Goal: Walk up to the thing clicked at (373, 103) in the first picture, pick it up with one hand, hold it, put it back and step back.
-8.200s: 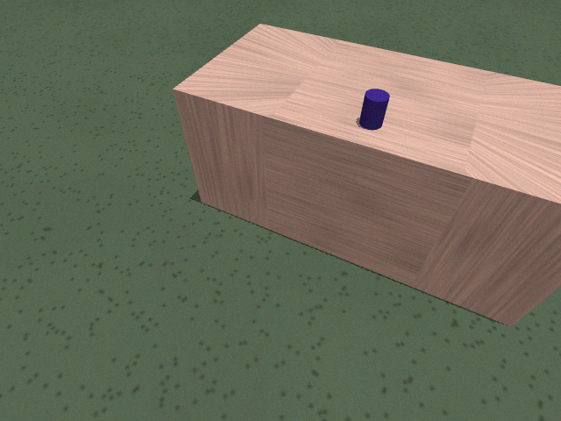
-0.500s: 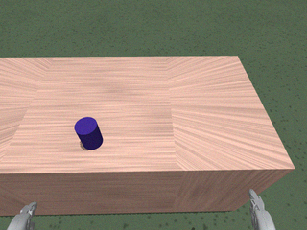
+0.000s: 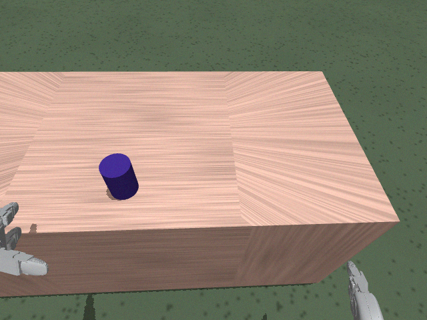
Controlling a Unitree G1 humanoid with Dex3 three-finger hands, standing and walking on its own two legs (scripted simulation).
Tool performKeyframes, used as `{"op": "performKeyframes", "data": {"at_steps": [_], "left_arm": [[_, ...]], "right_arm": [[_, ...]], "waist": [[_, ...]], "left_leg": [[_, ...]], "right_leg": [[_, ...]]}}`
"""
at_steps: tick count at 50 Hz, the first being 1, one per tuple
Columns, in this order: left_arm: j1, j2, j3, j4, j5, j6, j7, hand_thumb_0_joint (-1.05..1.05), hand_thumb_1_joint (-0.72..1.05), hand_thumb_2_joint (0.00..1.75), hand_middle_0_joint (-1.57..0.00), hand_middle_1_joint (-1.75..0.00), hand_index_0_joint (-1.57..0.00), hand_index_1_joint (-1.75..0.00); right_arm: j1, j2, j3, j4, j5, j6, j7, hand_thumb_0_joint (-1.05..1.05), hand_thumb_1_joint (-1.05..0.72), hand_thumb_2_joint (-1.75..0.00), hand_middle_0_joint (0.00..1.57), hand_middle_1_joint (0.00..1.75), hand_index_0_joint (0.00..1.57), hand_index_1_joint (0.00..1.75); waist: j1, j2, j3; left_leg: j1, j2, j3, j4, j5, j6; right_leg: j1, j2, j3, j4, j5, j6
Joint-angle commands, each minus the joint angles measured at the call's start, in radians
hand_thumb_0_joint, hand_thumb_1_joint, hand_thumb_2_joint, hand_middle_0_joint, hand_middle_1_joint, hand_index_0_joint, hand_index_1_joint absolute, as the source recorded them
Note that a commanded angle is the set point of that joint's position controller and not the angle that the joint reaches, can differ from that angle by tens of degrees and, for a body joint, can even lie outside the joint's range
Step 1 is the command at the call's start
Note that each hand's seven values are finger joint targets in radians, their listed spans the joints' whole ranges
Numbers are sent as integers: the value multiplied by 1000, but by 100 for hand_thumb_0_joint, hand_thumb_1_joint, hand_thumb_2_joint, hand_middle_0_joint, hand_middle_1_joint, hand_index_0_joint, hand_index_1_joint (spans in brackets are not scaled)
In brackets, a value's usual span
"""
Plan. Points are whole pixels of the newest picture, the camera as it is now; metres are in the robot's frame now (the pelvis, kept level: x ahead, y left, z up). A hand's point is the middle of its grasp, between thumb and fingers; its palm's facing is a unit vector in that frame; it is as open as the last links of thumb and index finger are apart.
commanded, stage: go down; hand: left
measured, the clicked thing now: (120, 177) +0.48 +0.22 -0.08
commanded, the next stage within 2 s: approach in 1.06 s
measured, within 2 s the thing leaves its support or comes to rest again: neither
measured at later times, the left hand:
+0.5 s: hand (12, 202) +0.35 +0.37 +0.03, palm faces +0.21 -0.97 -0.12, open 17.6 cm
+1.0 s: hand (5, 189) +0.37 +0.39 +0.04, palm faces +0.22 -0.97 -0.09, open 17.7 cm
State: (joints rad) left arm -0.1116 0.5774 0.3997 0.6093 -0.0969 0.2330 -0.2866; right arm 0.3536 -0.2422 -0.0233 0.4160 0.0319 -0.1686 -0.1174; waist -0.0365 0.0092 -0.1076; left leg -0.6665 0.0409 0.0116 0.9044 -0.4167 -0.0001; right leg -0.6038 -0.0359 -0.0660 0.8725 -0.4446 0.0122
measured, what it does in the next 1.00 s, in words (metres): stands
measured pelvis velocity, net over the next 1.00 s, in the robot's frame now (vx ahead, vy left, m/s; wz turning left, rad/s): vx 0.00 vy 0.01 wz -0.02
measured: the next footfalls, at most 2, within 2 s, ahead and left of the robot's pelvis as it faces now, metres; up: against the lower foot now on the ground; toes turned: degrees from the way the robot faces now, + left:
none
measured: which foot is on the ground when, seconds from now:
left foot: down 0.00-1.00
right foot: down 0.00-1.00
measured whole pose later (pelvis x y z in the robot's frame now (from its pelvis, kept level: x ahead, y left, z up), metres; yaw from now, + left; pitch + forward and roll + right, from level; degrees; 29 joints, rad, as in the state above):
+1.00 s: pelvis +0.00 +0.01 -0.01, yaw -1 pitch +16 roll -3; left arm -0.46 0.80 0.62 1.10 -0.12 -0.14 -0.51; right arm 0.32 -0.25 0.03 0.39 0.00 -0.17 -0.07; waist -0.09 -0.01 -0.12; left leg -0.80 0.06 0.01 0.96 -0.44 0.01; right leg -0.72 -0.02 -0.06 0.88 -0.44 0.02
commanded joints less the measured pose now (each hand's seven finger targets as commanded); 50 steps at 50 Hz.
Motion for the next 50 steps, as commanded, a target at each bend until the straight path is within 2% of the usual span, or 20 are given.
{"op": "performKeyframes", "data": {"at_steps": [1, 3, 4, 6, 8, 10, 11, 13, 15, 17, 26, 29, 31, 36, 37, 39, 41, 45, 48, 50], "left_arm": [[-267, 368, 132, -34, -12, -122, -60, 0, -61, 3, -7, -7, -7, -6], [-295, 390, 141, 22, -16, -165, -81, 0, -61, 2, -7, -7, -8, -6], [-321, 394, 139, 36, -14, -187, -91, 0, -61, 3, -7, -7, -7, -7], [-365, 441, 173, 81, -19, -229, -105, 0, -61, 3, -7, -6, -7, -6], [-433, 457, 170, 100, -18, -269, -121, 0, -61, 3, -7, -6, -7, -6], [-458, 477, 182, 145, -18, -301, -128, 0, -61, 4, -6, -5, -7, -6], [-492, 489, 184, 140, -19, -317, -132, 0, -61, 4, -6, -5, -7, -6], [-490, 512, 201, 186, -19, -339, -142, 0, -61, 4, -6, -5, -7, -5], [-513, 541, 216, 195, -24, -359, -150, 0, -59, 3, -6, -5, -7, -5], [-512, 554, 223, 219, -22, -369, -164, 0, -58, 4, -6, -4, -7, -4], [-562, 567, 225, 270, -36, -406, -196, 0, -61, 3, -7, -5, -7, -5], [-560, 601, 249, 264, -40, -413, -195, 0, -61, 2, -7, -5, -7, -5], [-548, 581, 243, 280, -43, -415, -203, 0, -61, 3, -7, -5, -7, -6], [-583, 613, 267, 237, -44, -426, -207, 0, -61, 2, -7, -5, -7, -5], [-556, 594, 256, 281, -43, -422, -209, 0, -61, 2, -7, -5, -7, -5], [-569, 595, 256, 264, -40, -423, -207, 0, -61, 3, -7, -5, -7, -5], [-576, 609, 269, 274, -44, -429, -211, 0, -61, 4, -6, -5, -6, -6], [-584, 633, 285, 285, -43, -433, -213, 0, -61, 4, -6, -5, -6, -6], [-618, 632, 282, 299, -46, -439, -224, 0, -61, 4, -6, -5, -6, -6], [-634, 647, 283, 313, -40, -438, -225, 0, -61, 4, -6, -5, -6, -6]], "right_arm": [[-44, -135, -46, -139, 5, -71, -5, 0, 53, -5, 5, 5, 5, 5], [-31, -154, -65, -146, 4, -76, -3, 0, 53, -5, 5, 5, 5, 5], [-15, -147, -48, -145, 1, -76, -1, 0, 53, -5, 5, 5, 5, 5], [-18, -171, -71, -130, -1, -78, 0, 0, 53, -5, 5, 5, 5, 5], [-39, -152, -45, -152, -3, -83, 6, 0, 53, -5, 5, 5, 5, 5], [-42, -175, -62, -148, -5, -80, 6, 0, 52, -5, 5, 5, 5, 5], [-34, -150, -37, -131, -6, -76, 7, 0, 52, -5, 5, 5, 5, 5], [-37, -189, -69, -162, -9, -77, 4, 0, 52, -5, 5, 5, 5, 5], [-11, -173, -52, -134, -12, -70, 4, 0, 52, -5, 5, 5, 5, 5], [-20, -164, -39, -155, -13, -66, 9, 0, 51, -6, 5, 5, 5, 5], [-28, -161, -23, -120, -17, -57, 16, 0, 50, -6, 5, 5, 5, 5], [-40, -191, -46, -155, -16, -57, 15, 0, 49, -6, 5, 5, 5, 5], [-25, -178, -35, -149, -16, -60, 17, 0, 50, -6, 5, 5, 5, 5], [-10, -175, -37, -141, -19, -52, 16, 0, 48, -7, 5, 5, 5, 5], [-34, -197, -57, -153, -20, -56, 16, 0, 49, -6, 5, 5, 5, 5], [-15, -168, -25, -137, -24, -55, 25, 0, 49, -6, 5, 5, 5, 5], [-18, -187, -51, -127, -23, -56, 25, 0, 50, -6, 5, 5, 5, 5], [-13, -175, -34, -151, -24, -55, 29, 0, 49, -7, 5, 5, 5, 5], [-36, -191, -47, -181, -25, -59, 26, 0, 49, -6, 5, 5, 5, 5], [-14, -168, -20, -155, -26, -52, 30, 0, 49, -7, 5, 5, 5, 5]], "waist": [[30, 89, -179], [19, 84, -199], [15, 90, -225], [12, 96, -246], [7, 118, -272], [2, 126, -269], [8, 135, -266], [-8, 115, -298], [-7, 131, -294], [-6, 137, -322], [-14, 172, -314], [-11, 165, -341], [-17, 167, -338], [-18, 192, -392], [-25, 191, -368], [-13, 203, -365], [-22, 215, -350], [-23, 186, -355], [-45, 176, -360], [-34, 193, -354]], "left_leg": [[147, -31, -24, -151, 183, 15], [160, -27, -27, -150, 198, 13], [182, -24, -27, -144, 229, 12], [185, -21, -31, -130, 266, 11], [212, -16, -36, -126, 286, 9], [209, -10, -47, -135, 271, 5], [204, -15, -39, -133, 245, 7], [210, -15, -41, -126, 248, 9], [210, -22, -30, -115, 270, 13], [219, -23, -29, -98, 331, 15], [225, -7, -45, -103, 313, 8], [213, -11, -43, -94, 326, 8], [225, -4, -47, -90, 367, 6], [269, -4, -46, -61, 484, 7], [271, 4, -54, -67, 486, 2], [263, 5, -56, -66, 482, 0], [267, 12, -64, -71, 482, -3], [228, 1, -49, -62, 431, 7], [230, -1, -47, -51, 430, 9], [207, -3, -48, -52, 398, 9]], "right_leg": [[30, 32, 19, -128, 174, -27], [27, 36, 17, -121, 186, -28], [25, 36, 17, -116, 211, -28], [21, 36, 19, -109, 236, -28], [10, 37, 19, -102, 241, -29], [-13, 41, 14, -99, 215, -32], [-10, 38, 19, -105, 204, -32], [-9, 38, 19, -107, 213, -30], [2, 35, 25, -111, 240, -29], [3, 33, 29, -109, 284, -26], [-60, 44, 16, -102, 230, -32], [-33, 43, 17, -99, 251, -32], [-37, 47, 12, -91, 269, -32], [-37, 44, 17, -82, 340, -28], [-59, 49, 10, -79, 317, -31], [-67, 48, 9, -77, 303, -33], [-84, 53, 3, -70, 285, -34], [-54, 48, 14, -78, 293, -32], [-70, 49, 15, -74, 307, -28], [-83, 47, 17, -72, 279, -32]]}}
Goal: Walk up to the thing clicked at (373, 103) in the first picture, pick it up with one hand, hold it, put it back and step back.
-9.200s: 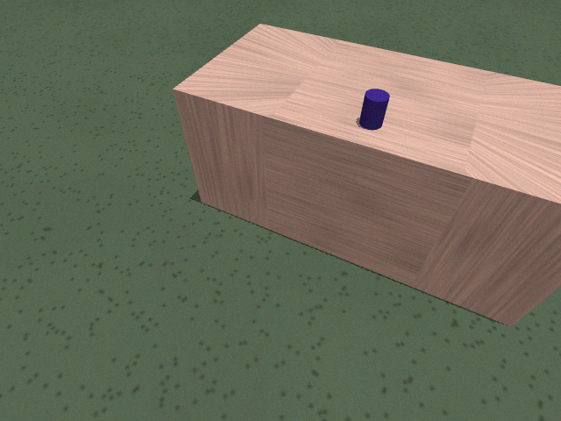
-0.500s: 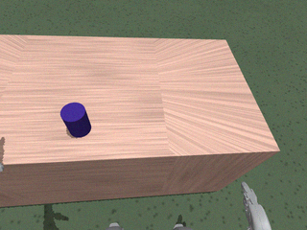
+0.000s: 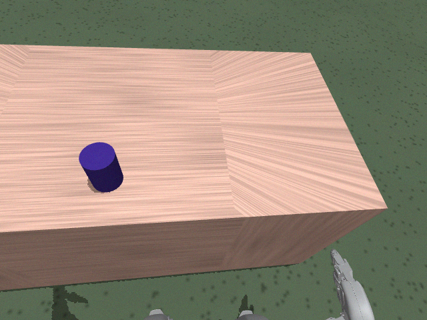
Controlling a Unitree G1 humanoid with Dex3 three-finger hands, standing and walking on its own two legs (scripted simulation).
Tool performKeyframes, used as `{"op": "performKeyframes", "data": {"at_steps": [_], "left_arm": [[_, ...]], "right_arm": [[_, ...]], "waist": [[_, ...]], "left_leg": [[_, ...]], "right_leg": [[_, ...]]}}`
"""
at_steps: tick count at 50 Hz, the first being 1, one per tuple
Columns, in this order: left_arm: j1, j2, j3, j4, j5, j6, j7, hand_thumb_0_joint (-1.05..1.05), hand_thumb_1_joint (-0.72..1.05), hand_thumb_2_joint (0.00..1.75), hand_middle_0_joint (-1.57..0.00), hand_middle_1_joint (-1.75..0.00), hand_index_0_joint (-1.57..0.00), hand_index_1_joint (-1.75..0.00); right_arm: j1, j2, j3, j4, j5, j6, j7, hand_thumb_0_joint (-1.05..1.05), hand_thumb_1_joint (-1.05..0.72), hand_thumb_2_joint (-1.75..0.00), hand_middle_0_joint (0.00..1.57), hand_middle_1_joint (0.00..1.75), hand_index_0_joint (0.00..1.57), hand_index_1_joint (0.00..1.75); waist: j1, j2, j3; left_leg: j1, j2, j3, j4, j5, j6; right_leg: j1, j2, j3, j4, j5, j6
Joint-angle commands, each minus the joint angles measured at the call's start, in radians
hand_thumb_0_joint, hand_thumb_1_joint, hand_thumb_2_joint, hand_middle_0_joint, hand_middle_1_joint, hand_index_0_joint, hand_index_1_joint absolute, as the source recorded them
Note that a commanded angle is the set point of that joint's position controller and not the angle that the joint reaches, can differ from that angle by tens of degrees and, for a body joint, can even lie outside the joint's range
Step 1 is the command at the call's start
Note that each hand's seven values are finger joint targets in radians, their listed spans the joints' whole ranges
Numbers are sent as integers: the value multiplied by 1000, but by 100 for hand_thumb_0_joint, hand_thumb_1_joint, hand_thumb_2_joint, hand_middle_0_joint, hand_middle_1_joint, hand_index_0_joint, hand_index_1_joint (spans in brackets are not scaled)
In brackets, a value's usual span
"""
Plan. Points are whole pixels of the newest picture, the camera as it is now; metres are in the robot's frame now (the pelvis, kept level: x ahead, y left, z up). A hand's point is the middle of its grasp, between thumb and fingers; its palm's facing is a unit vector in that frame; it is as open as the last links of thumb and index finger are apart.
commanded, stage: go down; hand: left
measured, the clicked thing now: (102, 168) +0.47 +0.22 -0.07
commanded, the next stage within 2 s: approach in 0.06 s
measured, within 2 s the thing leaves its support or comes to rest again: neither
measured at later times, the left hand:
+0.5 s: hand (18, 172) +0.41 +0.35 +0.01, palm faces +0.18 -0.98 +0.04, open 17.8 cm
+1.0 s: hand (94, 169) +0.46 +0.24 -0.07, palm faces +0.14 -0.99 +0.02, open 17.7 cm
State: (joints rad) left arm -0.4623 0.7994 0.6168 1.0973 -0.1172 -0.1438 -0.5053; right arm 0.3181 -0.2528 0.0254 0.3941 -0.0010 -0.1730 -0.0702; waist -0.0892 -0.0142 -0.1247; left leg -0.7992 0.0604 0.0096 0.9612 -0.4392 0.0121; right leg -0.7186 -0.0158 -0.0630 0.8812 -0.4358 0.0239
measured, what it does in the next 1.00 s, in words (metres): lowers itself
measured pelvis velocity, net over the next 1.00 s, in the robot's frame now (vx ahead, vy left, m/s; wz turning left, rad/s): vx -0.04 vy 0.00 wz -0.04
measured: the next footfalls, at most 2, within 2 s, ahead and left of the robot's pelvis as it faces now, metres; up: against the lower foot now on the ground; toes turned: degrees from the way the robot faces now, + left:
none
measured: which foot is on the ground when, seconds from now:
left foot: down 0.00-1.00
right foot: down 0.00-1.00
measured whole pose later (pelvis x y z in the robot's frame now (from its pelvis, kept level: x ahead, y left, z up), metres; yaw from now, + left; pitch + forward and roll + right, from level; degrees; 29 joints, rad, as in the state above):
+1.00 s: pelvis -0.04 +0.00 -0.08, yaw -2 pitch +28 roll -5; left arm -0.76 0.61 0.53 1.15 -0.11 -0.49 -0.23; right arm 0.37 -0.26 0.01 0.01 -0.07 -0.10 0.03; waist -0.24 -0.01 -0.15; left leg -1.32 0.08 -0.02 1.37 -0.53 0.02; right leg -1.24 -0.01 -0.07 1.29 -0.53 0.02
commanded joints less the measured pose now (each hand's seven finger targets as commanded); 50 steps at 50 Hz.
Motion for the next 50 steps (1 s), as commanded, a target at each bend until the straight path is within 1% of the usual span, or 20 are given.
{"op": "performKeyframes", "data": {"at_steps": [1, 8, 9, 14, 16, 18, 21, 23, 27, 28, 30, 32, 34, 37, 39, 41, 43, 47, 48, 50], "left_arm": [[-279, 424, 63, -164, -21, -63, -7, 0, -61, 4, -6, -6, -6, -6], [-329, 468, 78, -138, -19, -76, -13, 0, -61, 8, -7, -9, -6, -11], [-351, 468, 74, -138, -20, -81, -14, 0, -61, 0, -7, -4, -6, -5], [-369, 346, 22, -48, -51, -130, -36, 0, -61, 0, -7, -3, -6, -4], [-399, 332, 25, -43, -71, -168, -39, 0, -61, 0, -7, -4, -6, -5], [-428, 296, 18, -61, -84, -214, -38, 0, -61, 0, -6, -4, -5, -4], [-521, 289, 30, -183, -112, -282, -23, 0, -61, 1, -6, -5, -6, -5], [-509, 240, 16, -149, -115, -304, -11, 0, -61, 1, -6, -4, -5, -5], [-492, 213, 12, -90, -101, -354, 38, 0, -61, 2, -7, -4, -6, -6], [-519, 246, 30, -135, -91, -370, 54, 0, -61, 2, -7, -4, -6, -6], [-511, 218, 18, -130, -78, -393, 74, 0, -61, 3, -7, -4, -6, -6], [-546, 233, 32, -150, -65, -412, 97, 0, -61, 3, -8, -4, -6, -6], [-561, 207, 18, -147, -50, -421, 120, 0, -61, 0, -7, -4, -7, -4], [-592, 219, 34, -182, -29, -428, 172, 0, -61, 0, -8, -4, -7, -5], [-610, 36, -81, -71, -17, -402, 185, 0, -61, 2, -7, -5, -6, -6], [-675, 74, -70, -175, -5, -411, 217, 0, -61, 1, -7, -5, -7, -5], [-625, 31, -100, -88, 6, -401, 233, 0, -61, 0, -7, -4, -8, -4], [-632, 106, -54, -167, 0, -408, 280, 0, -61, 0, -6, -5, -8, -4], [-644, 96, -59, -168, 3, -406, 287, 0, -61, 0, -6, -6, -8, -4], [-624, 62, -68, -167, 1, -402, 307, 0, -61, 0, -7, -5, -8, -4]], "right_arm": [[-2, -177, -88, -161, 9, -52, -20, 0, 49, -6, 5, 5, 5, 5], [13, -185, -87, -182, 8, -55, -23, 0, 51, -6, 5, 5, 5, 5], [-7, -188, -89, -217, 9, -59, -24, 0, 54, -5, 5, 5, 5, 5], [-16, -130, -33, -165, 4, -62, -10, 0, 54, -5, 5, 5, 5, 5], [-2, -180, -83, -166, -2, -66, -8, 0, 55, -5, 5, 5, 5, 5], [-17, -166, -66, -221, -6, -72, 3, 0, 55, -5, 5, 5, 5, 5], [22, -197, -107, -235, -14, -69, 9, 0, 55, -5, 5, 5, 5, 5], [27, -214, -123, -273, -19, -70, 13, 0, 55, -5, 5, 5, 5, 5], [37, -214, -132, -308, -32, -55, 26, 0, 53, -5, 5, 5, 5, 5], [49, -204, -120, -326, -36, -51, 34, 0, 53, -5, 5, 5, 5, 5], [55, -189, -111, -368, -41, -45, 49, 0, 52, -6, 5, 5, 5, 5], [69, -219, -140, -391, -51, -42, 54, 0, 51, -6, 5, 5, 5, 5], [56, -192, -112, -432, -58, -38, 65, 0, 52, -5, 5, 5, 5, 5], [62, -211, -140, -441, -69, -24, 72, 0, 51, -6, 5, 5, 5, 5], [62, -204, -153, -450, -71, -14, 72, 0, 51, -6, 5, 5, 5, 5], [39, -204, -151, -500, -70, -12, 71, 0, 52, -5, 5, 5, 5, 5], [75, -199, -138, -528, -70, 1, 74, 0, 53, -5, 5, 5, 5, 5], [147, -237, -188, -552, -58, 24, 67, 0, 55, -4, 5, 5, 5, 5], [147, -216, -165, -558, -56, 28, 70, 0, 54, -4, 5, 5, 5, 5], [131, -211, -182, -581, -50, 35, 70, 0, 54, -5, 5, 5, 5, 5]], "waist": [[14, 198, -317], [5, 207, -339], [-3, 194, -345], [-26, 174, -273], [-55, 185, -302], [-66, 183, -332], [-75, 259, -457], [-97, 228, -460], [-105, 211, -420], [-95, 244, -464], [-93, 271, -483], [-106, 312, -543], [-101, 344, -586], [-91, 393, -654], [-161, 326, -555], [-144, 326, -615], [-160, 269, -548], [-155, 249, -562], [-153, 246, -545], [-157, 222, -510]], "left_leg": [[327, -24, -44, -118, 378, -2], [306, -27, -45, -112, 315, -3], [296, -27, -45, -105, 301, 0], [211, -30, -42, -62, 265, 6], [217, -18, -56, -36, 266, -1], [218, -14, -64, -13, 250, -6], [279, -9, -71, 33, 335, -19], [270, -3, -78, 61, 372, -20], [162, -5, -84, 121, 350, -19], [168, -7, -84, 137, 380, -22], [153, -8, -84, 160, 383, -25], [174, 2, -102, 175, 412, -35], [179, 5, -104, 203, 454, -37], [188, 6, -109, 230, 508, -41], [86, 7, -107, 228, 364, -27], [79, 5, -106, 224, 291, -25], [27, 6, -119, 198, 176, -25], [7, -13, -96, 203, 122, -13], [2, -10, -103, 199, 116, -15], [-30, -16, -89, 196, 81, -7]], "right_leg": [[33, 29, 13, -83, 248, -44], [13, 30, 12, -76, 215, -45], [18, 30, 14, -74, 208, -44], [-75, 31, 15, -40, 185, -44], [-136, 36, 4, -9, 171, -47], [-168, 37, 0, 13, 153, -47], [-197, 35, -1, 57, 192, -51], [-224, 39, -4, 80, 213, -50], [-294, 38, -2, 132, 201, -50], [-289, 36, -2, 152, 219, -53], [-309, 38, -1, 183, 210, -55], [-342, 45, -9, 218, 206, -58], [-357, 48, -8, 244, 216, -58], [-368, 51, -6, 280, 239, -62], [-413, 56, -2, 270, 182, -62], [-397, 55, 0, 268, 152, -61], [-414, 57, -8, 262, 83, -60], [-355, 51, -2, 252, 86, -52], [-369, 52, -3, 257, 78, -53], [-352, 50, 5, 239, 68, -47]]}}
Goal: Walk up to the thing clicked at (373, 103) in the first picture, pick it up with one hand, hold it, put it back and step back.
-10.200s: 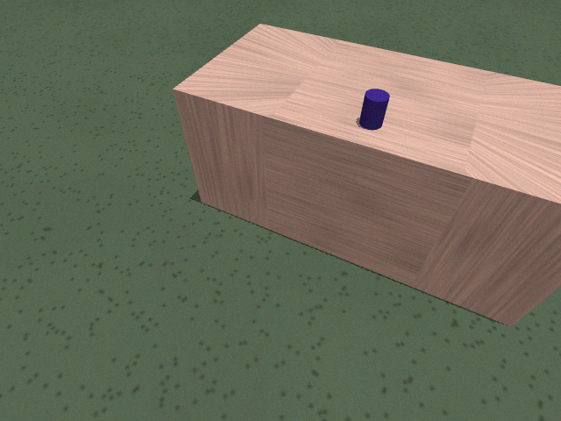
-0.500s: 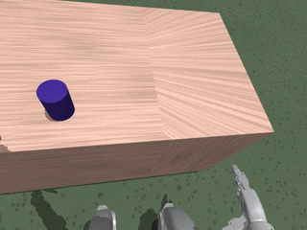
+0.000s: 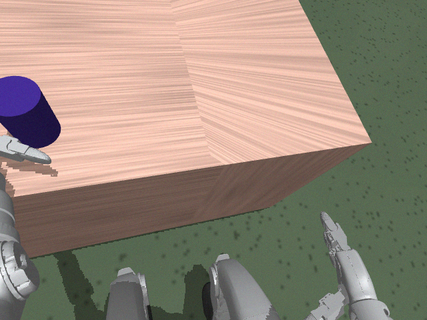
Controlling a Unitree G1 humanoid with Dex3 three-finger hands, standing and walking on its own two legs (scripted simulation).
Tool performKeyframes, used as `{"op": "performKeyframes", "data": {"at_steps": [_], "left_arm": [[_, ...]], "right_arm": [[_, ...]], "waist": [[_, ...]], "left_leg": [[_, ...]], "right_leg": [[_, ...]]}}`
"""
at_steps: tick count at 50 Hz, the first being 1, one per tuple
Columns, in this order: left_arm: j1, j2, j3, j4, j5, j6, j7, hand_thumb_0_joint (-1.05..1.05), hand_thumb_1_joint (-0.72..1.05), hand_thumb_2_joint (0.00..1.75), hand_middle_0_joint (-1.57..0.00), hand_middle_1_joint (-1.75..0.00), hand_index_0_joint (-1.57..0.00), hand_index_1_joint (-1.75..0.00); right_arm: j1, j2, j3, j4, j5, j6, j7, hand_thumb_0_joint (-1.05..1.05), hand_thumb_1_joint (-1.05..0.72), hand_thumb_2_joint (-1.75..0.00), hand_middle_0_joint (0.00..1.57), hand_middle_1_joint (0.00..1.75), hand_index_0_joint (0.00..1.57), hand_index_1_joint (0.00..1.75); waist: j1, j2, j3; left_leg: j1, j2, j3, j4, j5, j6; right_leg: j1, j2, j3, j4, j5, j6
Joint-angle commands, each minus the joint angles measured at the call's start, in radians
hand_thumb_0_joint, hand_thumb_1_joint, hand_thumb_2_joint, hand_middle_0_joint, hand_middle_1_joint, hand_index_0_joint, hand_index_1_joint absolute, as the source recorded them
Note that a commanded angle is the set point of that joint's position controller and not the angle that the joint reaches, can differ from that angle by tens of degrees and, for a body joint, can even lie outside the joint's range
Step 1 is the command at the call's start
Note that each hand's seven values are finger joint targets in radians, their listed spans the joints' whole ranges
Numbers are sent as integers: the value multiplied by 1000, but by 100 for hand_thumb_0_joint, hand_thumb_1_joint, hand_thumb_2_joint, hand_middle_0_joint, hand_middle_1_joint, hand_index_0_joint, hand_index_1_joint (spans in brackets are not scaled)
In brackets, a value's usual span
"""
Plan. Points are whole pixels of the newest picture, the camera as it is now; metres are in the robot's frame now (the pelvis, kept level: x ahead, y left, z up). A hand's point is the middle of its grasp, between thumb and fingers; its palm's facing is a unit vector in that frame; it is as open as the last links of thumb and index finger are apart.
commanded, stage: close in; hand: left
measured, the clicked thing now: (26, 114) +0.50 +0.24 +0.01
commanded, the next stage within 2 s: rest palm in 0.30 s
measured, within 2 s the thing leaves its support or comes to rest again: leaves its support in 1.56 s
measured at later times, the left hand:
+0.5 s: hand (37, 119) +0.49 +0.22 +0.01, palm faces +0.20 -0.98 +0.01, open 17.7 cm
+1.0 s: hand (23, 99) +0.51 +0.24 +0.03, palm faces +0.23 -0.97 +0.01, open 14.2 cm
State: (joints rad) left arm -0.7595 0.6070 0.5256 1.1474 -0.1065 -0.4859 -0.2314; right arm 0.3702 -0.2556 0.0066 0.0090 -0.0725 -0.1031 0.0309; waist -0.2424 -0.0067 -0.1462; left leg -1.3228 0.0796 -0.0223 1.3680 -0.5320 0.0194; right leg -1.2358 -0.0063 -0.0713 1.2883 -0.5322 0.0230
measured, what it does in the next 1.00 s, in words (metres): stands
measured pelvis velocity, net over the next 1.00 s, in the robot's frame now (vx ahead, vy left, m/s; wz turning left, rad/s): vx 0.01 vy -0.01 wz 0.01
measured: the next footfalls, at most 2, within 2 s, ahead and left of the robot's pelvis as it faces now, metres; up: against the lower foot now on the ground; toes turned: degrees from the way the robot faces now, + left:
none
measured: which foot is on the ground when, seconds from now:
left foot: down 0.00-1.00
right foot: down 0.00-1.00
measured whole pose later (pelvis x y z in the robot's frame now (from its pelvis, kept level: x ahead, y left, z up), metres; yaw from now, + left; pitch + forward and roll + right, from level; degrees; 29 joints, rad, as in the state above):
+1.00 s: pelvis +0.01 -0.01 +0.01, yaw +1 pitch +26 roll -5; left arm -0.80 0.60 0.51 1.18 -0.07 -0.52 -0.13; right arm 0.42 -0.27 -0.02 -0.12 -0.06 -0.01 0.06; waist -0.26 -0.02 -0.14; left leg -1.25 0.08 -0.02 1.32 -0.52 0.01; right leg -1.17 0.00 -0.07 1.25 -0.53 0.01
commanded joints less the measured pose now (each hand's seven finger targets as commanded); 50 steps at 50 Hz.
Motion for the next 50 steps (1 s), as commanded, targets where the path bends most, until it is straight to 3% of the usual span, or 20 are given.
{"op": "performKeyframes", "data": {"at_steps": [1, 2, 3, 5, 7, 11, 16, 19, 24, 26, 27, 30, 33, 37, 39, 41, 42, 46, 48, 50], "left_arm": [[-323, 250, 29, -227, -8, -60, 43, 0, -61, 0, -7, -5, -8, -4], [-326, 242, 21, -233, -5, -61, 45, 0, -61, 0, -7, -5, -8, -4], [-309, 254, 36, -235, 1, -61, 52, 0, -61, 0, -7, -5, -8, -3], [-314, 206, 2, -248, 4, -63, 51, 0, -61, 0, -7, -5, -8, -4], [-299, 198, 3, -272, 2, -65, 53, 0, -61, 0, -6, -5, -8, -4], [-255, 180, 6, -258, 4, -65, 73, 0, -61, 0, -6, -5, -8, -4], [-223, 107, -40, -315, 4, -72, 81, 0, -61, 1, -6, -4, -7, -3], [-201, 53, -65, -317, -3, -72, 81, 0, -60, 1, -7, -5, -8, -4], [-181, 97, -18, -319, 7, -88, 118, 0, -61, 1, -19, -11, -19, -10], [-223, 83, -44, -343, 7, -101, 117, 0, -61, 7, -30, -19, -31, -19], [-239, 153, 3, -365, 9, -108, 126, 0, -61, 9, -33, -22, -33, -21], [-287, 111, -27, -328, 10, -112, 123, 0, -61, 12, -40, -28, -41, -27], [-308, 119, -42, -273, 21, -109, 109, 0, -59, 13, -44, -29, -45, -29], [-332, 172, -13, -214, 24, -107, 101, 0, -60, 15, -48, -33, -49, -32], [-336, 210, 4, -195, 31, -102, 105, 0, -57, 17, -51, -35, -52, -35], [-347, 192, -8, -149, 32, -97, 106, 0, -54, 23, -56, -41, -56, -40], [-356, 211, 9, -148, 31, -99, 103, 0, -52, 26, -59, -44, -60, -44], [-395, 188, -32, -153, 37, -93, 93, 0, -45, 37, -73, -57, -74, -57], [-378, 209, -12, -133, 33, -84, 103, 0, -44, 41, -80, -64, -80, -64], [-370, 179, -28, -106, 38, -77, 107, 0, -44, 44, -83, -68, -84, -67]], "right_arm": [[107, -205, -161, -180, 22, -28, -29, 0, 54, -5, 5, 5, 5, 5], [87, -182, -133, -194, 24, -26, -25, 0, 53, -5, 5, 5, 5, 5], [76, -185, -140, -226, 24, -28, -24, 0, 53, -5, 5, 5, 5, 5], [79, -163, -129, -214, 24, -20, -21, 0, 53, -5, 5, 5, 5, 5], [55, -177, -136, -245, 23, -18, -20, 0, 53, -5, 5, 5, 5, 5], [86, -172, -140, -231, 21, -5, -17, 0, 53, -5, 5, 5, 5, 5], [119, -171, -152, -236, 23, 10, -10, 0, 53, -5, 5, 5, 5, 5], [130, -157, -146, -211, 23, 17, -6, 0, 53, -5, 5, 5, 5, 5], [116, -176, -166, -225, 21, 28, -1, 0, 52, -5, 5, 5, 5, 5], [101, -155, -137, -277, 24, 31, 3, 0, 52, -5, 5, 5, 5, 5], [118, -177, -156, -294, 24, 35, -2, 0, 52, -5, 5, 5, 5, 5], [118, -167, -150, -291, 21, 41, -1, 0, 51, -5, 5, 5, 5, 5], [120, -176, -160, -250, 18, 45, 0, 0, 50, -5, 5, 5, 5, 5], [121, -162, -134, -277, 18, 46, 6, 0, 50, -5, 5, 5, 5, 5], [114, -185, -156, -304, 17, 48, 4, 0, 50, -5, 5, 5, 5, 5], [107, -180, -146, -294, 17, 48, 7, 0, 51, -5, 5, 5, 5, 5], [104, -178, -140, -287, 16, 50, 8, 0, 50, -5, 5, 5, 5, 5], [87, -173, -132, -313, 16, 41, 7, 0, 50, -5, 5, 5, 5, 5], [94, -195, -152, -304, 17, 43, 2, 0, 50, -5, 5, 5, 5, 5], [96, -181, -131, -291, 16, 43, 4, 0, 49, -5, 5, 5, 5, 5]], "waist": [[-8, 220, -477], [5, 216, -475], [6, 207, -508], [8, 241, -521], [25, 250, -534], [22, 225, -517], [22, 223, -556], [18, 224, -505], [26, 185, -492], [22, 176, -522], [20, 176, -549], [0, 184, -523], [-2, 228, -487], [-11, 214, -499], [-10, 208, -516], [-18, 225, -472], [-15, 219, -481], [-27, 240, -525], [-25, 226, -506], [-34, 207, -470]], "left_leg": [[490, -35, -63, -215, 178, -16], [480, -38, -56, -212, 178, -15], [479, -42, -50, -202, 199, -11], [505, -43, -44, -199, 253, -14], [549, -36, -56, -207, 306, -24], [508, -45, -34, -191, 317, -11], [583, -39, -36, -188, 440, -15], [581, -37, -39, -203, 433, -18], [549, -39, -37, -199, 398, -11], [558, -42, -38, -197, 415, -9], [563, -43, -32, -192, 427, -5], [542, -45, -32, -199, 398, -6], [569, -38, -40, -204, 398, -16], [530, -45, -32, -197, 354, -10], [526, -45, -29, -190, 368, -4], [514, -43, -35, -205, 330, -11], [511, -41, -39, -203, 332, -12], [551, -39, -41, -205, 343, -13], [520, -42, -36, -210, 309, -9], [500, -39, -38, -216, 277, -8]], "right_leg": [[159, 40, 9, -165, 168, -47], [173, 40, 14, -167, 169, -46], [203, 39, 18, -169, 191, -44], [207, 37, 21, -159, 226, -47], [195, 40, 14, -152, 238, -51], [256, 37, 28, -171, 291, -43], [271, 40, 24, -168, 365, -46], [253, 41, 19, -173, 355, -46], [262, 39, 24, -171, 341, -44], [290, 39, 27, -171, 361, -43], [317, 35, 35, -174, 384, -40], [310, 34, 43, -177, 378, -39], [237, 36, 35, -168, 333, -45], [273, 35, 42, -179, 331, -41], [285, 34, 48, -185, 345, -38], [257, 37, 40, -182, 303, -43], [247, 39, 37, -178, 301, -43], [249, 42, 33, -180, 302, -45], [261, 41, 36, -190, 292, -41], [239, 45, 32, -199, 267, -41]]}}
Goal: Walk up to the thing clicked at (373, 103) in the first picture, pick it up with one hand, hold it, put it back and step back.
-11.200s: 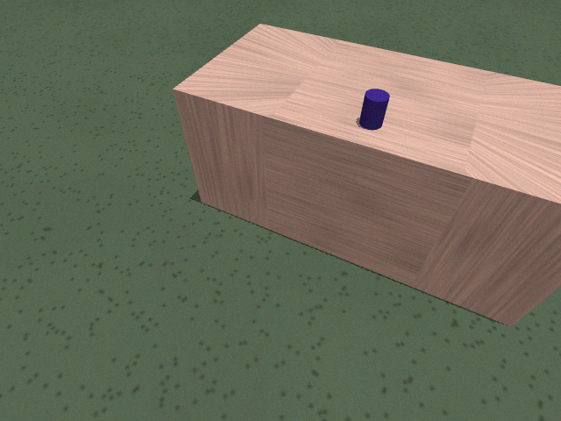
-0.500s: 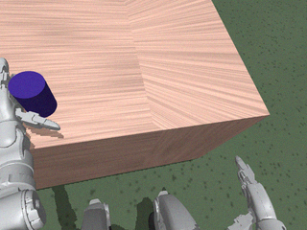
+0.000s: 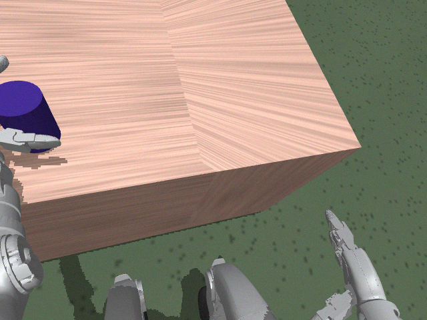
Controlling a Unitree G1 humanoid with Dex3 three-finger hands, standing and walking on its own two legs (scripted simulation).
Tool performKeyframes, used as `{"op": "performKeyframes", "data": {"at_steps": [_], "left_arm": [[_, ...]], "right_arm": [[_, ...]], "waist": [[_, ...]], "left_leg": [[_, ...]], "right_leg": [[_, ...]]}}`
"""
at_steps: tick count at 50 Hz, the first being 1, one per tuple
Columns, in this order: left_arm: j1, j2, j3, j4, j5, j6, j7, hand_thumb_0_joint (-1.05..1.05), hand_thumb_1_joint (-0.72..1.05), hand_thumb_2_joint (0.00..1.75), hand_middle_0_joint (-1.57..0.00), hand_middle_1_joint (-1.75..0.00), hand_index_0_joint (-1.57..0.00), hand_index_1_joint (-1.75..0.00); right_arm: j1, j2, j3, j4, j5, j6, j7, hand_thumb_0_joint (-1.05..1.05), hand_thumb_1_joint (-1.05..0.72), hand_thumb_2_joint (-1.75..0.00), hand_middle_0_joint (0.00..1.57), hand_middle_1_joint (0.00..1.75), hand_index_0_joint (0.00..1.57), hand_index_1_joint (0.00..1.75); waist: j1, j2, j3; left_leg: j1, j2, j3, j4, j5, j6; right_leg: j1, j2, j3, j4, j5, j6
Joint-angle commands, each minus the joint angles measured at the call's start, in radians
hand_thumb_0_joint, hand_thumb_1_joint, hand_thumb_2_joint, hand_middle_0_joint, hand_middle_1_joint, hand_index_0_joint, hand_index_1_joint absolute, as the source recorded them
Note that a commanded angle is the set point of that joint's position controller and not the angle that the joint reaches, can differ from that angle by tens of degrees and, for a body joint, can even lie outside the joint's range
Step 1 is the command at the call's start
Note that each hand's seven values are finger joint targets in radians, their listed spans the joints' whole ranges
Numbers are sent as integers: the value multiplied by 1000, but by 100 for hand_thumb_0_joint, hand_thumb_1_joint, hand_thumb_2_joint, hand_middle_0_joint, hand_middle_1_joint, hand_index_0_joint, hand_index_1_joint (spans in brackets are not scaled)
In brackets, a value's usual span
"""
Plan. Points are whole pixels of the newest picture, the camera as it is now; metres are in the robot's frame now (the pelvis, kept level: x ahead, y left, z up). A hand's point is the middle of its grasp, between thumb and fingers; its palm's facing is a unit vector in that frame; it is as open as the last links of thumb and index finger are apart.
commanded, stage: close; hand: left
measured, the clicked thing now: (27, 119) +0.50 +0.23 +0.00
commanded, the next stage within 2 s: settle in 0.20 s
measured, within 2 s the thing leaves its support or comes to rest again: leaves its support in 0.56 s
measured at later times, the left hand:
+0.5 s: hand (17, 120) +0.49 +0.24 +0.01, palm faces +0.22 -0.98 +0.01, open 10.4 cm
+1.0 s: hand (9, 96) +0.50 +0.23 +0.06, palm faces +0.21 -0.98 +0.01, open 10.6 cm
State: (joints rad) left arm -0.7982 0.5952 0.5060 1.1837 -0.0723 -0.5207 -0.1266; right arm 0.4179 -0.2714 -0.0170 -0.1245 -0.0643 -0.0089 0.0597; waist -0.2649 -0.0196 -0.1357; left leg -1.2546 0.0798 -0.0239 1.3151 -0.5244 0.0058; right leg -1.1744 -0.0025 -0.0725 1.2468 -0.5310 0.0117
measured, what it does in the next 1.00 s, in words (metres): stands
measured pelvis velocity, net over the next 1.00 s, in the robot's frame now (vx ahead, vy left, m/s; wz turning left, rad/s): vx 0.01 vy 0.00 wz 0.00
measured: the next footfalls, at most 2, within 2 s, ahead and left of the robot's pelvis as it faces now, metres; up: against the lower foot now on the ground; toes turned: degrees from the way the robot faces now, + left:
none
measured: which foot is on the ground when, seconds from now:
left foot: down 0.00-1.00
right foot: down 0.00-1.00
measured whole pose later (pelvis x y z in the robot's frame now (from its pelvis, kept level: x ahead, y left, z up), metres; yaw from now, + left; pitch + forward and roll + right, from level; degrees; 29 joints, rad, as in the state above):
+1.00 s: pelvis +0.01 +0.00 +0.03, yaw +0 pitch +23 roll -4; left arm -0.73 0.49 0.45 1.06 -0.09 -0.44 -0.11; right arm 0.42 -0.25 0.00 -0.04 -0.05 0.01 0.05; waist -0.20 -0.01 -0.13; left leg -1.08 0.08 0.00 1.19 -0.50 0.01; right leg -1.02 0.00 -0.05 1.12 -0.50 0.02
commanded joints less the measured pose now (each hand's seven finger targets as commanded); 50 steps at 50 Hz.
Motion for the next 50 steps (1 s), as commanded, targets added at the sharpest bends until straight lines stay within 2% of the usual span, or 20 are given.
{"op": "performKeyframes", "data": {"at_steps": [1, 4, 5, 6, 7, 9, 10, 14, 16, 18, 23, 25, 27, 30, 31, 33, 39, 41, 43, 50], "left_arm": [[-325, 190, -4, -152, 3, -45, 6, 0, -40, 47, -85, -70, -86, -70], [-288, 191, 2, -149, 3, -44, 7, 0, -29, 56, -93, -80, -95, -79], [-343, 237, 24, -231, 3, -54, 10, 0, -26, 58, -96, -82, -97, -82], [-298, 185, -10, -187, 2, -46, 10, 0, -25, 61, -100, -86, -101, -85], [-283, 158, -9, -177, -5, -45, 9, 0, -21, 66, -104, -91, -106, -90], [-313, 229, 26, -294, -10, -56, 18, 0, -15, 71, -109, -96, -110, -95], [-299, 176, -8, -245, -7, -49, 17, 0, -11, 73, -112, -99, -114, -98], [-247, 182, 8, -237, 0, -54, 27, 0, 2, 97, -124, -118, -125, -118], [-259, 149, -17, -241, -4, -61, 24, 0, 17, 111, -126, -128, -125, -130], [-251, 199, 13, -270, -3, -65, 25, 0, 27, 125, -127, -132, -126, -135], [-286, 191, -1, -320, -16, -58, 19, 0, 18, 133, -134, -142, -133, -145], [-317, 196, -2, -379, -20, -58, 13, 0, 15, 132, -135, -144, -135, -147], [-327, 168, -26, -376, -21, -48, 7, 0, 8, 134, -136, -146, -136, -149], [-308, 182, -4, -353, -20, -32, 20, 0, 7, 135, -139, -148, -138, -151], [-308, 173, -18, -366, -18, -27, 22, 0, 5, 136, -138, -148, -137, -152], [-289, 164, -17, -335, -17, -14, 26, 0, 4, 137, -139, -150, -138, -153], [-279, 142, -26, -312, -19, 6, 25, 0, 4, 138, -138, -151, -138, -154], [-293, 123, -35, -316, -27, 9, 20, 0, 5, 139, -138, -151, -138, -154], [-299, 147, -29, -327, -29, 12, 15, 0, 6, 139, -138, -152, -139, -154], [-316, 164, -17, -341, -29, 14, 19, 0, 7, 140, -137, -152, -138, -154]], "right_arm": [[37, -169, -115, -161, 7, -53, -23, 0, 50, -5, 5, 5, 5, 5], [64, -185, -131, -139, 9, -47, -25, 0, 50, -5, 5, 5, 5, 5], [24, -185, -127, -184, 10, -51, -25, 0, 50, -5, 5, 5, 5, 5], [42, -177, -127, -178, 13, -52, -26, 0, 50, -5, 5, 5, 5, 5], [56, -167, -117, -147, 10, -50, -26, 0, 50, -5, 5, 5, 5, 5], [39, -188, -144, -163, 16, -50, -31, 0, 50, -5, 5, 5, 5, 5], [32, -178, -137, -153, 13, -52, -31, 0, 50, -5, 5, 5, 5, 5], [41, -162, -117, -137, 14, -53, -31, 0, 50, -6, 5, 5, 5, 5], [45, -134, -90, -145, 14, -56, -28, 0, 49, -7, 5, 5, 5, 5], [38, -180, -134, -158, 13, -55, -33, 0, 50, -7, 5, 5, 5, 5], [65, -168, -127, -138, 15, -51, -30, 0, 49, -7, 5, 5, 5, 5], [44, -170, -126, -168, 12, -54, -30, 0, 49, -7, 5, 5, 5, 5], [60, -129, -90, -126, 12, -49, -29, 0, 49, -7, 5, 5, 5, 5], [44, -151, -108, -132, 11, -46, -35, 0, 49, -7, 5, 5, 5, 5], [68, -128, -81, -116, 10, -40, -31, 0, 49, -7, 5, 5, 5, 5], [48, -147, -107, -123, 14, -35, -35, 0, 50, -7, 5, 5, 5, 5], [40, -142, -105, -110, 22, -27, -34, 0, 51, -6, 5, 5, 5, 5], [41, -132, -94, -101, 21, -30, -33, 0, 52, -6, 5, 5, 5, 5], [57, -131, -93, -84, 24, -28, -36, 0, 51, -6, 5, 5, 5, 5], [32, -139, -98, -84, 22, -29, -38, 0, 52, -6, 5, 5, 5, 5]], "waist": [[-4, 228, -481], [0, 237, -487], [7, 244, -539], [4, 228, -515], [4, 216, -482], [29, 266, -555], [15, 252, -522], [24, 230, -468], [9, 220, -458], [22, 244, -493], [30, 292, -516], [38, 306, -592], [45, 317, -565], [51, 279, -550], [54, 289, -559], [52, 262, -537], [54, 183, -477], [56, 193, -491], [59, 205, -502], [67, 202, -501]], "left_leg": [[441, -38, -41, -168, 272, 2], [481, -31, -53, -171, 322, -8], [486, -32, -53, -169, 320, -6], [485, -38, -46, -180, 281, -2], [460, -37, -48, -183, 274, -3], [520, -38, -45, -190, 303, -7], [514, -35, -47, -189, 287, -6], [471, -37, -44, -192, 273, -6], [460, -40, -40, -186, 258, 1], [495, -38, -45, -197, 282, -8], [558, -36, -47, -201, 347, -17], [614, -30, -50, -193, 433, -21], [619, -32, -44, -196, 446, -20], [589, -34, -40, -207, 431, -16], [597, -35, -35, -204, 459, -13], [590, -34, -33, -215, 448, -12], [543, -39, -19, -249, 343, 2], [562, -36, -23, -251, 386, -2], [585, -37, -18, -246, 429, -1], [605, -39, -14, -274, 383, -1]], "right_leg": [[162, 42, 25, -150, 253, -34], [137, 47, 13, -137, 261, -39], [162, 47, 14, -139, 268, -36], [180, 45, 16, -150, 250, -34], [166, 46, 12, -148, 245, -36], [190, 43, 18, -151, 257, -37], [171, 45, 16, -153, 242, -36], [169, 43, 14, -152, 240, -36], [174, 41, 19, -159, 239, -33], [177, 41, 17, -152, 245, -37], [186, 42, 16, -151, 275, -39], [208, 43, 15, -146, 323, -41], [214, 41, 20, -153, 331, -40], [254, 41, 21, -165, 345, -38], [266, 38, 23, -169, 369, -37], [274, 40, 24, -182, 366, -36], [312, 38, 33, -225, 331, -28], [314, 38, 29, -221, 354, -29], [325, 36, 33, -226, 385, -28], [350, 34, 38, -256, 356, -26]]}}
